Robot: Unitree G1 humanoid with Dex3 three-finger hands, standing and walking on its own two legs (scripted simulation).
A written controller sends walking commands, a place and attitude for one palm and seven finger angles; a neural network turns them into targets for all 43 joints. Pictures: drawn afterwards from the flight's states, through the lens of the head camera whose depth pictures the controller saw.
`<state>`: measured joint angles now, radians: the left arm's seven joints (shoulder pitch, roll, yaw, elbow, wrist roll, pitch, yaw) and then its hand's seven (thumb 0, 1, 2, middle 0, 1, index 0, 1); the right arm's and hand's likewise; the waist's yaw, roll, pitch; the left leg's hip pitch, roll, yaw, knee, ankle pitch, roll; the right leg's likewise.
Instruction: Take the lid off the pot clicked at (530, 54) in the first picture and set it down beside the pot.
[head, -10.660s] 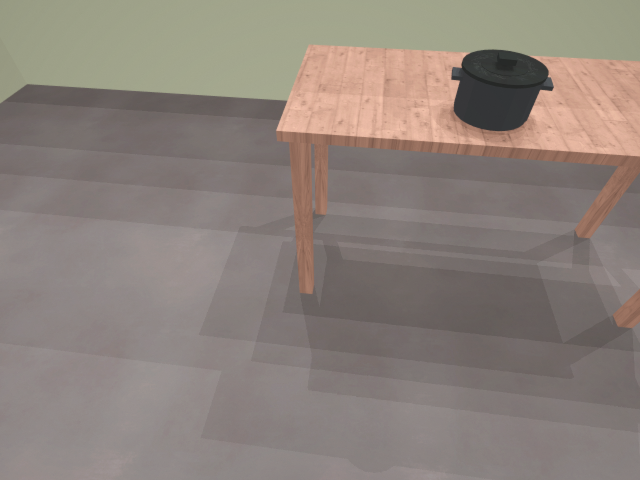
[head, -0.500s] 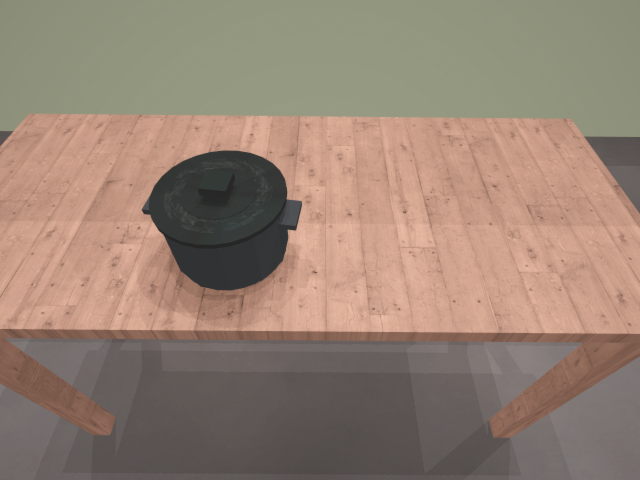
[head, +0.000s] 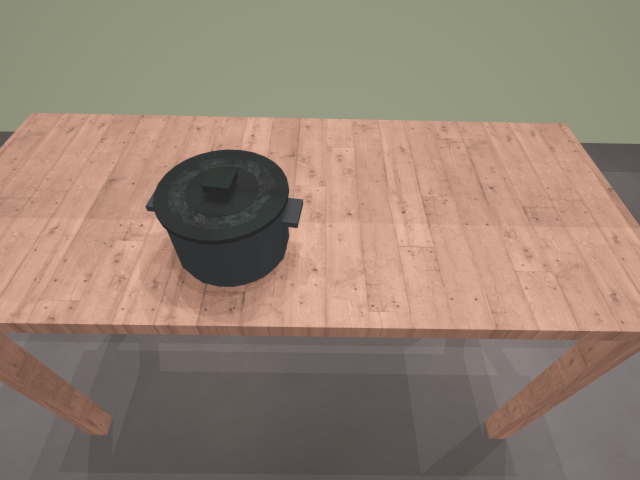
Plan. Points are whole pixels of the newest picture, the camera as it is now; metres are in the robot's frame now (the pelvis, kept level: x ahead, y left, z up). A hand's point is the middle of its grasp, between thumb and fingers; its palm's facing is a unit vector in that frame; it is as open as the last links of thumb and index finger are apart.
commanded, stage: look again from close up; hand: left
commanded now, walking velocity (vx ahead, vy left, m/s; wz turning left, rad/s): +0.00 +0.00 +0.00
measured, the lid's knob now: (220, 181) +0.49 +0.18 +0.10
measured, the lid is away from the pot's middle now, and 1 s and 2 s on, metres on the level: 0.00 0.00 0.00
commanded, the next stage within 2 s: lift the closed hand beside the body in 0.08 s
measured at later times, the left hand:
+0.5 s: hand out of the picture +0.12 +0.18 -0.05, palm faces +0.14 -0.96 -0.24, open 5.4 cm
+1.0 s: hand out of the picture +0.10 +0.24 +0.01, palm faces +0.30 -0.87 -0.40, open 3.1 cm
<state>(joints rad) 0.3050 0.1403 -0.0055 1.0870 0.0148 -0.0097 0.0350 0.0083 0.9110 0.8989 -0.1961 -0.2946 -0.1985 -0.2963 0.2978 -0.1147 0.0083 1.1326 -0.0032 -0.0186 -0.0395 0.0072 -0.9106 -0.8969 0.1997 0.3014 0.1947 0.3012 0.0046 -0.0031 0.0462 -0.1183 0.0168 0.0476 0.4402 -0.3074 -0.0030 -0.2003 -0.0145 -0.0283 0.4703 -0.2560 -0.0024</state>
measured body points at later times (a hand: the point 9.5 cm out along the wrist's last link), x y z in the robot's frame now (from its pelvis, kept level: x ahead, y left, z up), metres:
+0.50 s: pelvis -0.03 +0.01 -0.01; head -0.05 +0.00 +0.44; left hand +0.11 +0.23 -0.03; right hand +0.17 -0.24 -0.07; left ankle -0.04 +0.12 -0.74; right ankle +0.00 -0.12 -0.74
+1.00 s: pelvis -0.01 +0.00 +0.00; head -0.02 -0.01 +0.45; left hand +0.09 +0.29 +0.04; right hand +0.17 -0.19 -0.10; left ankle -0.04 +0.12 -0.74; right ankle +0.00 -0.12 -0.74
